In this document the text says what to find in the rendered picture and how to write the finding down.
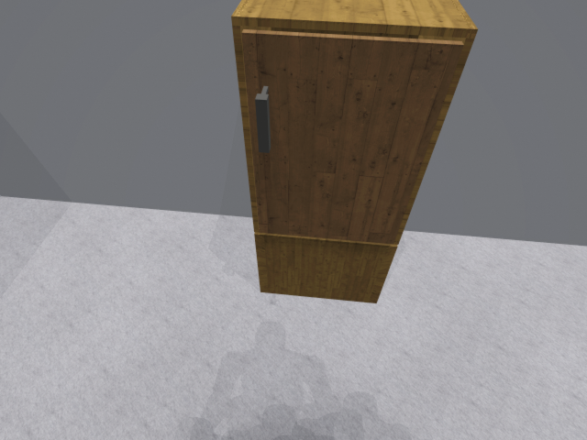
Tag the cupboard door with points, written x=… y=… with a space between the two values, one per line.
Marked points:
x=351 y=118

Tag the handle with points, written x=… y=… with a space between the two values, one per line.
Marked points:
x=263 y=120

